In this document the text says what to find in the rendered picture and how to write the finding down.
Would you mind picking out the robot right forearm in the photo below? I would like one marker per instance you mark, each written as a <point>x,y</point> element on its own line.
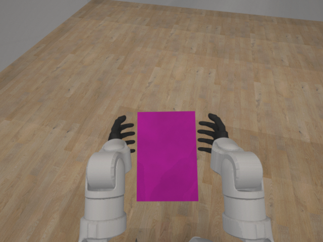
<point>242,183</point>

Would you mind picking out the carton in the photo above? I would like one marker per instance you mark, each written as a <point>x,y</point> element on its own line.
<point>166,156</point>

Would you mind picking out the robot right hand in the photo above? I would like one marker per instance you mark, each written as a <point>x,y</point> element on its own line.
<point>219,131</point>

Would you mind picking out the robot left forearm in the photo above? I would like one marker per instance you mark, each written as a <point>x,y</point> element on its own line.
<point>104,215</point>

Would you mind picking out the robot left hand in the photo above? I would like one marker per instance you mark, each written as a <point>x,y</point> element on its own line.
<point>117,128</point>

